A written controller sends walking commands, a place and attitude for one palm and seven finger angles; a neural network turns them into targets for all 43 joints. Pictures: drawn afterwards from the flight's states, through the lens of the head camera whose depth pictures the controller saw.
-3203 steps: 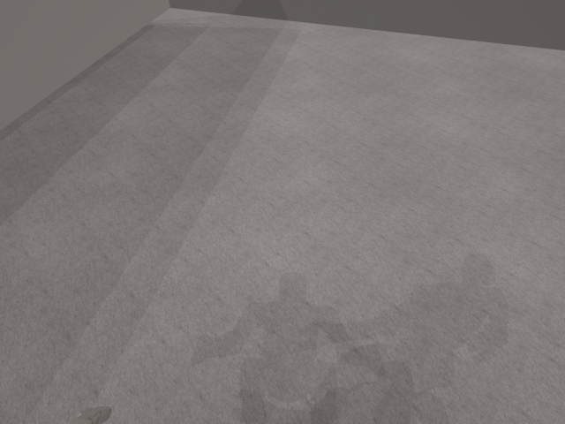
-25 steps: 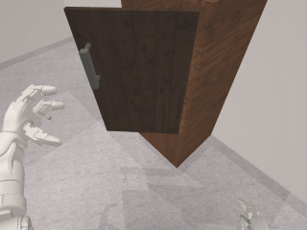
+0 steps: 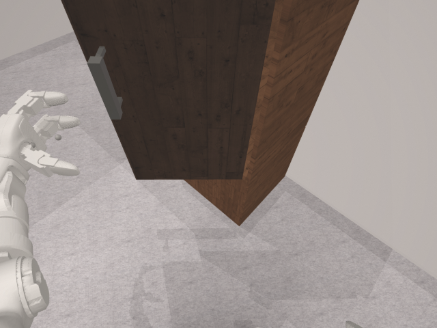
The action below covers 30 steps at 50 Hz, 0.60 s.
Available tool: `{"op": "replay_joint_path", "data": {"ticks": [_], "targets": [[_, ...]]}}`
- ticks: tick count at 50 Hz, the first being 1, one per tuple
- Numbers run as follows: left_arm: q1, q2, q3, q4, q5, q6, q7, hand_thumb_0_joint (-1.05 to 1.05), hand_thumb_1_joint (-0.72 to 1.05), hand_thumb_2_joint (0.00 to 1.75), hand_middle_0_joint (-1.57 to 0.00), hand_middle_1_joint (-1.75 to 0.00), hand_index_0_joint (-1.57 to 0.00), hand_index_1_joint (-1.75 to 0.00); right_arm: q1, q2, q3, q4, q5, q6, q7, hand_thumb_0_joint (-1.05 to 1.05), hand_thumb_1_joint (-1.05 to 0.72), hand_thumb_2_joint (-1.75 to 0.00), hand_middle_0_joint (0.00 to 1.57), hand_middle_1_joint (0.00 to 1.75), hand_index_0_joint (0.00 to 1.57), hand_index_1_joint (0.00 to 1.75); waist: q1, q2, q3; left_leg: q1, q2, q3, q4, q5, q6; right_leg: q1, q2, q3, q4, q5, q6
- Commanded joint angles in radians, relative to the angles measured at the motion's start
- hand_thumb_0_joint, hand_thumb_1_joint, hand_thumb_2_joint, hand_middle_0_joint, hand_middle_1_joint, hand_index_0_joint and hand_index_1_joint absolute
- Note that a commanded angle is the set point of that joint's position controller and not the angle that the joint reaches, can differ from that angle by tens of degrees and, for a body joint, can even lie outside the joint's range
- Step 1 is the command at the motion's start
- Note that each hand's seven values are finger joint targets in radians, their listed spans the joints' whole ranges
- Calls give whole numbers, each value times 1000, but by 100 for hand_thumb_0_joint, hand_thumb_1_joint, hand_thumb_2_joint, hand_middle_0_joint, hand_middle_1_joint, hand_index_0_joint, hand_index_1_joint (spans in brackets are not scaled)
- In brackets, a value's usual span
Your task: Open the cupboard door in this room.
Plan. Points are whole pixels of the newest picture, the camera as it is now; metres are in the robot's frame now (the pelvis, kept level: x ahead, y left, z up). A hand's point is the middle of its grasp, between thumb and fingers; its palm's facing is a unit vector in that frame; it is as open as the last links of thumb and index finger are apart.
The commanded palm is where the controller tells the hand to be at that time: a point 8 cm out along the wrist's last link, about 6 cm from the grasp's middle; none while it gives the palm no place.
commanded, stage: move the hooked fingers beside the handle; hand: left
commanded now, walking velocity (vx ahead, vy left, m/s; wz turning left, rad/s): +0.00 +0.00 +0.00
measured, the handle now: (109, 84) +0.58 +0.24 +0.10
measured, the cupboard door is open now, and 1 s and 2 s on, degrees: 43 43 43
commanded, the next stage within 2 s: slide the fingers in behind the handle in 1.58 s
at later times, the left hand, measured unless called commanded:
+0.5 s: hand (72, 107) +0.49 +0.28 +0.12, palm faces +0.02 -1.00 -0.01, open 14.0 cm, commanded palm +0.47 +0.34 +0.11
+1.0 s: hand (71, 93) +0.53 +0.30 +0.11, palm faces +0.01 -1.00 +0.00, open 14.0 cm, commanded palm +0.51 +0.34 +0.10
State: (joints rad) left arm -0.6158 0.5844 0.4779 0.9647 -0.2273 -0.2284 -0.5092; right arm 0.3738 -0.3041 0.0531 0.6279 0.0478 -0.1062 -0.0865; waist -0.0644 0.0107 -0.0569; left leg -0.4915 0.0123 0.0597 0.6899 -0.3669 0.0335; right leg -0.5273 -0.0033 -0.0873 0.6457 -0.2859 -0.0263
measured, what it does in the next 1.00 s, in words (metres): stands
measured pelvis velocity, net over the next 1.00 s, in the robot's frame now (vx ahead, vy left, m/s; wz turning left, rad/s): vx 0.02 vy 0.01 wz -0.03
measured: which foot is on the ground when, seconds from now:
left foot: down 0.00-1.00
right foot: down 0.00-1.00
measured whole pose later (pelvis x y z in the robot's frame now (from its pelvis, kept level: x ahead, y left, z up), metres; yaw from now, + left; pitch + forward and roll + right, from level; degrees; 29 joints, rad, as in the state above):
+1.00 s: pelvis +0.02 +0.01 -0.01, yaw -2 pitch +21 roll -3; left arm -1.00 0.87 0.56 1.29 -0.09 -0.24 -0.54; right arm 0.46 -0.31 0.07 0.58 0.01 0.11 -0.05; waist -0.20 0.01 -0.07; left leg -0.74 0.04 0.06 0.80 -0.43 0.05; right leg -0.75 0.02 -0.08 0.69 -0.30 -0.01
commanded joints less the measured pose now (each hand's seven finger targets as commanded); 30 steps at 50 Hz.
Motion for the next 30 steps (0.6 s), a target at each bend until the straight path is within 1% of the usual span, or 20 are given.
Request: {"op": "replay_joint_path", "data": {"ticks": [1,2,3,4,5,6,8,10,11,13,14,17,19,21,22,25,26,27,28,30], "targets": [[-455,306,22,-164,-1,-82,9,0,-50,30,-30,-120,-30,-120,56,-164,-67,-87,-6,-28,-7,0,-90,-90,20,30,20,30,-12,86,-315,130,1,-90,-77,310,-8,132,18,60,-38,238,-3],[-461,324,39,-156,-4,-87,11,0,-50,30,-30,-120,-30,-120,63,-168,-67,-92,-9,-22,-6,0,-90,-90,20,30,20,30,-6,70,-330,135,2,-93,-71,346,-9,143,22,60,-29,262,-6],[-459,349,61,-159,-3,-91,12,0,-50,30,-30,-120,-30,-120,67,-169,-69,-91,-10,-17,-4,0,-90,-90,20,30,20,30,1,91,-366,142,2,-91,-67,371,-13,161,21,63,-25,284,-4],[-444,361,69,-134,5,-91,13,0,-50,30,-30,-120,-30,-120,73,-168,-68,-91,-10,-9,-3,0,-90,-90,20,30,20,30,3,90,-363,137,4,-91,-65,380,-14,156,21,61,-22,287,-4],[-474,346,50,-120,12,-93,15,0,-50,30,-30,-120,-30,-120,72,-166,-64,-89,-11,-3,-2,0,-90,-90,20,30,20,30,-7,100,-342,130,4,-93,-65,371,-16,135,21,59,-23,274,-4],[-489,335,38,-90,14,-91,17,0,-50,30,-30,-120,-30,-120,76,-166,-64,-86,-12,2,0,0,-90,-90,20,30,20,30,-17,67,-325,111,5,-91,-65,343,-11,127,21,59,-27,262,0],[-538,380,52,-48,29,-92,22,0,-50,30,-30,-120,-30,-120,87,-174,-61,-83,-12,16,-1,0,-90,-90,20,30,20,30,-27,54,-307,77,5,-93,-61,324,-6,117,22,62,-21,255,0],[-580,373,34,-65,47,-107,26,0,-50,30,-30,-120,-30,-120,97,-172,-65,-81,-15,22,1,0,-90,-90,20,30,20,30,-32,130,-345,123,7,-100,-53,346,-15,83,22,59,-17,237,-3],[-592,362,21,-61,50,-112,27,0,-50,30,-30,-120,-30,-120,103,-172,-65,-77,-17,26,2,0,-90,-90,20,30,20,30,-41,141,-353,144,10,-105,-47,367,-19,64,23,57,-16,238,-3],[-649,375,28,-68,42,-125,25,0,-50,30,-30,-120,-30,-120,120,-176,-68,-68,-21,38,2,0,-90,-90,20,30,20,30,-52,125,-398,171,16,-113,-34,416,-23,64,29,54,-8,260,0],[-626,393,50,-38,42,-124,24,0,-50,30,-30,-120,-30,-120,126,-178,-69,-64,-22,43,2,0,-90,-90,20,30,20,30,-42,127,-410,171,16,-113,-28,430,-25,66,29,55,-6,265,-1],[-653,397,37,22,49,-113,20,0,-50,30,-30,-120,-30,-120,140,-182,-64,-57,-23,60,2,0,-90,-90,20,30,20,30,-60,100,-367,125,17,-111,-24,425,-20,55,31,52,-2,271,-1],[-665,462,71,42,67,-104,20,0,-50,30,-30,-120,-30,-120,154,-188,-64,-56,-25,75,3,0,-90,-90,20,30,20,30,-56,99,-384,94,14,-106,-19,409,-15,73,29,59,-1,282,3],[-678,450,45,58,82,-100,20,0,-50,30,-30,-120,-30,-120,162,-187,-63,-60,-25,86,5,0,-90,-90,20,30,20,30,-71,100,-372,80,14,-106,-17,387,-10,55,28,59,-2,270,5],[-714,443,35,44,77,-107,19,0,-50,30,-30,-120,-30,-120,166,-187,-62,-60,-27,90,3,0,-90,-90,20,30,20,30,-78,121,-381,97,16,-108,-11,415,-14,43,32,57,4,278,1],[-706,514,94,56,78,-117,15,0,-50,30,-30,-120,-30,-120,189,-193,-67,-55,-32,109,6,0,-90,-90,20,30,20,30,-66,140,-448,122,19,-110,6,474,-19,60,35,61,11,311,4],[-729,497,75,40,82,-119,10,0,-50,30,-30,-120,-30,-120,193,-191,-68,-53,-34,114,8,0,-90,-90,20,30,20,30,-75,166,-460,138,21,-110,11,501,-21,48,35,59,14,322,5],[-731,487,67,53,79,-116,4,0,-50,30,-30,-120,-30,-120,202,-190,-67,-54,-35,120,11,0,-90,-90,20,30,20,30,-78,173,-455,150,23,-114,18,540,-27,35,40,56,18,334,0],[-719,520,89,71,83,-110,2,0,-50,30,-30,-120,-30,-120,210,-195,-68,-50,-35,129,12,0,-90,-90,20,30,20,30,-76,139,-454,134,25,-114,22,536,-22,42,41,58,16,342,5],[-727,511,65,113,91,-89,-4,0,-50,30,-30,-120,-30,-120,209,-195,-63,-54,-33,141,13,0,-90,-90,20,30,20,30,-92,133,-402,75,20,-102,17,459,-10,36,39,61,8,325,9]]}}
